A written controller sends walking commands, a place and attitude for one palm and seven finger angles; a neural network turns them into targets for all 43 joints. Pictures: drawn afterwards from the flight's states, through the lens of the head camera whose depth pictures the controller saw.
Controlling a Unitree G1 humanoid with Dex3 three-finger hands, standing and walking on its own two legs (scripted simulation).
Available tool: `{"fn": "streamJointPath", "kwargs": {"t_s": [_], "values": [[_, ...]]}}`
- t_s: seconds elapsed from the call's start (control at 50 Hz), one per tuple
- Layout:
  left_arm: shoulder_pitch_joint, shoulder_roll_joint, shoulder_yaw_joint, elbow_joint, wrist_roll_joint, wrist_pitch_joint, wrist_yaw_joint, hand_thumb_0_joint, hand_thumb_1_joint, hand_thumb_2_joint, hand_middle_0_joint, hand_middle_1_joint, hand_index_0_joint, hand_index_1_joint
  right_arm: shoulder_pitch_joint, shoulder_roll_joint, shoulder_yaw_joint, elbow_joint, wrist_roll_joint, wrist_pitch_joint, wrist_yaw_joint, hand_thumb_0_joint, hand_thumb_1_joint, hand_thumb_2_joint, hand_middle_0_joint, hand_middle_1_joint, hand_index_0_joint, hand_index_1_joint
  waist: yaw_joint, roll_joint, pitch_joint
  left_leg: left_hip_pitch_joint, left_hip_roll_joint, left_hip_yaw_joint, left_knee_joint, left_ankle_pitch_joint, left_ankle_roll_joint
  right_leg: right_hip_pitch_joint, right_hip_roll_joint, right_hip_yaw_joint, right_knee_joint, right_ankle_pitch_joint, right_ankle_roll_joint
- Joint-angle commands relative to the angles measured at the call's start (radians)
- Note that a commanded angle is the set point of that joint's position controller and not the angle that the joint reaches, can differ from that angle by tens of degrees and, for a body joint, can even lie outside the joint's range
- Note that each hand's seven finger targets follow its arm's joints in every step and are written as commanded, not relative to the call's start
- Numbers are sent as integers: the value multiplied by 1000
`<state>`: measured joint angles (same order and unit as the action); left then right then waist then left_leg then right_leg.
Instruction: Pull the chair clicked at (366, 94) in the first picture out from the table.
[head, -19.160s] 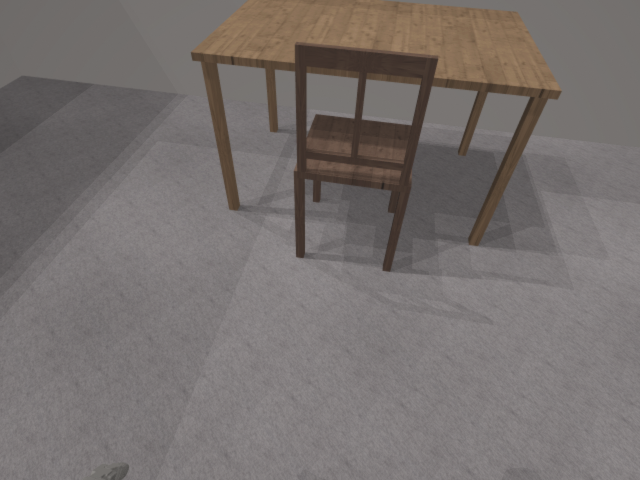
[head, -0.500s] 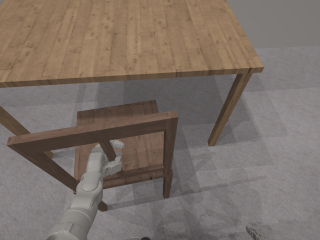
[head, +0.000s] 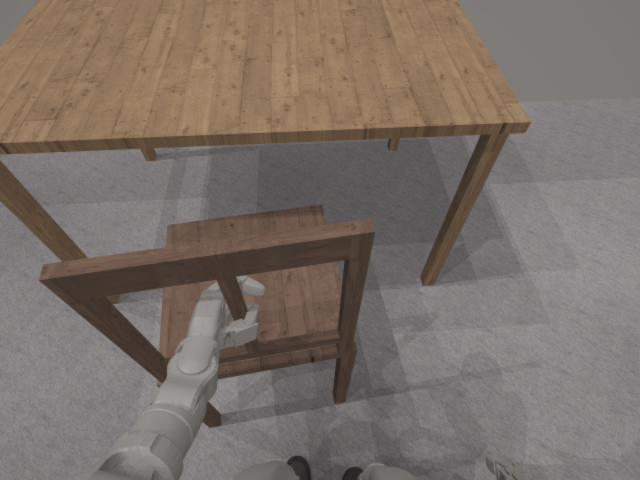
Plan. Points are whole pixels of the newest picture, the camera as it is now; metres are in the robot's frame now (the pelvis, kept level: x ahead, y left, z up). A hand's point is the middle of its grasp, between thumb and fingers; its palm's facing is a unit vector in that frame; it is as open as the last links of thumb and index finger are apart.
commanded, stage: step backward, pulling the chair out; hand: left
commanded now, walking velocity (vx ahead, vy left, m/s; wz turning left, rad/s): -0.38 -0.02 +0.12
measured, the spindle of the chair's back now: (241, 316) +0.35 +0.13 -0.09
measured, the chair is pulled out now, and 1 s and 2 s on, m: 0.17 0.22 0.35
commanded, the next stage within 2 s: none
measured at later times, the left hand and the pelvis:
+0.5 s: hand (247, 330) +0.32 +0.11 -0.05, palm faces -0.15 -0.98 -0.15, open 5.2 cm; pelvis -0.02 +0.04 +0.00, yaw +3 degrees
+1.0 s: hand (237, 361) +0.27 +0.12 -0.05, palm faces -0.05 -0.99 -0.15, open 5.2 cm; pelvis -0.06 +0.02 +0.00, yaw +5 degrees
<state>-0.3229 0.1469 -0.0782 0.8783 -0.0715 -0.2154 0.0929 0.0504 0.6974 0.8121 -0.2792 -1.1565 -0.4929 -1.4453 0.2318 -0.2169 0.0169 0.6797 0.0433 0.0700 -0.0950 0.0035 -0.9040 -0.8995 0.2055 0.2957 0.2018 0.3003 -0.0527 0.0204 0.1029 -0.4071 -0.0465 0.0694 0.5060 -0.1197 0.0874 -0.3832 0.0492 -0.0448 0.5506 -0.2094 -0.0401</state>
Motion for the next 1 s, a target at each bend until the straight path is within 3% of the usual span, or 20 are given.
{"fn": "streamJointPath", "kwargs": {"t_s": [0.0,0.06,0.12,0.18,0.24,0.3,0.34,0.38,0.42,0.46,0.54,0.62,0.68,0.74,0.8,0.82,0.86,0.88,0.92,0.98], "values": [[-227,108,30,-180,29,-56,12,0,900,900,-500,-1450,-500,-1450,-37,-165,-58,-105,-18,-49,-14,0,-900,-900,200,300,200,300,24,30,-309,8,273,-341,-152,-156,25,195,-112,167,-17,-114,-10],[-208,107,31,-183,26,-54,17,0,900,900,-500,-1450,-500,-1450,-32,-161,-62,-105,-15,-59,-10,0,-900,-900,200,300,200,300,21,-31,-289,-46,214,-293,-82,-267,-6,198,-174,247,-118,-185,-30],[-189,149,61,-176,33,-50,39,0,900,900,-500,-1450,-500,-1450,-2,-166,-76,-87,-5,-64,-2,0,-900,-900,200,300,200,300,16,-181,-291,63,53,-144,246,-308,-89,50,-370,429,-372,-339,-89],[-212,92,33,-168,43,-35,34,0,900,900,-500,-1450,-500,-1450,-48,-147,-64,-84,-7,-71,8,0,-900,-900,200,300,200,300,32,-113,-312,-44,42,-196,474,-396,-97,174,-447,361,-311,44,-140],[-184,114,63,-172,48,-28,34,0,900,900,-500,-1450,-500,-1450,-45,-138,-51,-63,-12,-71,4,0,-900,-900,200,300,200,300,20,-60,-333,-19,64,-192,329,-360,-109,267,-381,212,-182,363,-121],[-179,74,34,-198,46,-29,29,0,900,900,-500,-1450,-500,-1450,-27,-129,-48,-55,-22,-72,-7,0,-900,-900,200,300,200,300,18,-89,-353,20,68,-139,66,-261,-115,351,-315,152,-132,470,-60],[-184,60,7,-237,44,-20,24,0,900,900,-500,-1450,-500,-1450,-6,-139,-61,-57,-29,-64,-20,0,-900,-900,200,300,200,300,9,-102,-370,115,127,-138,-101,-26,-104,350,-258,101,-49,506,-8],[-222,31,-25,-320,50,-27,9,0,900,900,-500,-1450,-500,-1450,-6,-162,-85,-100,-35,-44,-20,0,-900,-900,200,300,200,300,5,-22,-399,206,232,-225,-50,402,-58,275,-138,49,14,490,55],[-226,2,-54,-333,62,-26,-6,0,900,900,-500,-1450,-500,-1450,23,-150,-95,-112,-22,-33,-12,0,-900,-900,200,300,200,300,-21,-105,-445,284,213,-130,15,506,-87,300,-129,40,-12,604,54],[-224,4,-56,-361,76,-40,-16,0,900,900,-500,-1450,-500,-1450,-12,-135,-91,-124,-38,-32,-12,0,-900,-900,200,300,200,300,-22,-19,-457,231,195,-118,21,454,-114,334,-167,41,-1,666,25],[-105,14,-29,-382,85,-46,-28,0,900,900,-500,-1450,-500,-1450,-27,-137,-100,-147,-49,-24,-7,0,-900,-900,200,300,200,300,-15,7,-459,220,204,-130,1,436,-115,315,-142,21,2,617,16],[-106,22,-18,-431,99,-49,-34,0,900,900,-500,-1450,-500,-1450,-48,-127,-97,-147,-66,-30,-1,0,-900,-900,200,300,200,300,-16,126,-413,207,260,-177,-38,487,-82,238,-93,9,44,372,32],[-132,26,-10,-431,106,-48,-28,0,900,900,-500,-1450,-500,-1450,-55,-109,-89,-140,-75,-40,4,0,-900,-900,200,300,200,300,-11,163,-342,148,293,-187,-43,405,-53,217,-82,16,40,177,35],[-149,45,9,-395,97,-45,-16,0,900,900,-500,-1450,-500,-1450,-44,-108,-89,-122,-63,-46,-5,0,-900,-900,200,300,200,300,-9,92,-321,63,249,-140,-16,196,-76,275,-105,30,-4,280,28],[-175,80,32,-318,90,-59,-4,0,900,900,-500,-1450,-500,-1450,-1,-88,-88,-83,-41,-50,-10,0,-900,-900,200,300,200,300,-14,-150,-358,81,85,-32,157,-247,-124,195,-249,153,-188,200,-13],[-163,111,47,-278,85,-55,3,0,900,900,-500,-1450,-500,-1450,3,-94,-88,-64,-34,-54,-13,0,-900,-900,200,300,200,300,0,-184,-351,65,53,-46,257,-392,-122,174,-297,204,-263,143,-47],[-178,92,52,-231,89,-41,10,0,900,900,-500,-1450,-500,-1450,-31,-85,-80,-57,-33,-56,-11,0,-900,-900,200,300,200,300,24,-210,-351,39,43,-102,428,-447,-109,166,-354,233,-330,-6,-52],[-188,86,58,-212,94,-38,16,0,900,900,-500,-1450,-500,-1450,-38,-84,-69,-52,-33,-58,-10,0,-900,-900,200,300,200,300,23,-216,-368,20,59,-127,429,-436,-107,208,-357,212,-303,38,-57],[-168,75,51,-210,82,-26,18,0,900,900,-500,-1450,-500,-1450,-51,-104,-60,-49,-32,-58,-12,0,-900,-900,200,300,200,300,19,-178,-364,39,70,-133,302,-408,-111,226,-331,141,-251,135,-56],[-140,27,15,-226,62,-22,10,0,900,900,-500,-1450,-500,-1450,-30,-119,-51,-63,-25,-45,-15,0,-900,-900,200,300,200,300,4,-175,-368,113,73,-92,10,-299,-104,243,-275,79,-206,142,-9]]}}
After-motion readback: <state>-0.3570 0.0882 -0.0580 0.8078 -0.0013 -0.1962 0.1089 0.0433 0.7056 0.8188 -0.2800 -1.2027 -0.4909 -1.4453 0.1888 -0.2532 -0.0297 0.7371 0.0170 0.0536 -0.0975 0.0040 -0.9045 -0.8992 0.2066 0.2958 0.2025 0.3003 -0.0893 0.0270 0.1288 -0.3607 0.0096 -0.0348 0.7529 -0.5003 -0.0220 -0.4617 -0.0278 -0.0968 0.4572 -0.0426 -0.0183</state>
